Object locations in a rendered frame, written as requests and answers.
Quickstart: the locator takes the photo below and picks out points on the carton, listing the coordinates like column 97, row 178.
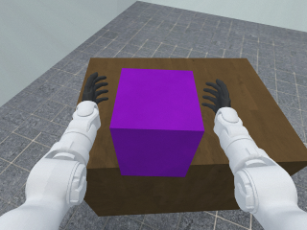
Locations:
column 156, row 124

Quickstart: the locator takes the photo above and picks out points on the robot left upper arm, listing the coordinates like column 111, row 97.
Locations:
column 54, row 187

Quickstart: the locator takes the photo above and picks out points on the robot right hand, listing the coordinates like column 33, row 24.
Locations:
column 222, row 96

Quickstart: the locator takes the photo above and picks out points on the robot right forearm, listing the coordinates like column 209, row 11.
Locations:
column 238, row 146

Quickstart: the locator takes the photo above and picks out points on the robot right upper arm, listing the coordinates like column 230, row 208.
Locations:
column 269, row 194

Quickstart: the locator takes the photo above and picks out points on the pedestal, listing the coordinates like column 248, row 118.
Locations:
column 209, row 182

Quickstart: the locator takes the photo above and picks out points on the robot left hand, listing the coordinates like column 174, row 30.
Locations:
column 90, row 93

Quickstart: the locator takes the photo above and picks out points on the robot left forearm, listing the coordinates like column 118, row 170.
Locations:
column 77, row 140

